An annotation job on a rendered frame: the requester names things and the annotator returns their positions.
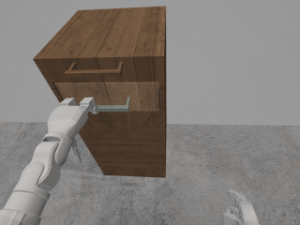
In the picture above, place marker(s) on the robot left forearm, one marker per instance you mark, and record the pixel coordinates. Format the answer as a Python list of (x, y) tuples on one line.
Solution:
[(28, 198)]

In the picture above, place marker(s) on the robot right hand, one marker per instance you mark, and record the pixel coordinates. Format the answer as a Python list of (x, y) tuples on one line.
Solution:
[(244, 213)]

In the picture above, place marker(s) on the cabinet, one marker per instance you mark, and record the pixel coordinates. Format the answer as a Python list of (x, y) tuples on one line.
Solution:
[(132, 39)]

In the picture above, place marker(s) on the robot left hand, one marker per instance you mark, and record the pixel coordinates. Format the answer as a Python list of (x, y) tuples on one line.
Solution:
[(69, 118)]

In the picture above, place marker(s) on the drawer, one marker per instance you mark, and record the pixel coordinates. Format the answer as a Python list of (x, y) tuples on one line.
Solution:
[(144, 96)]

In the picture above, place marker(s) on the handle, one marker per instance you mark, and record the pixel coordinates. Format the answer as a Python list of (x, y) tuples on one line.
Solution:
[(114, 108), (93, 73)]

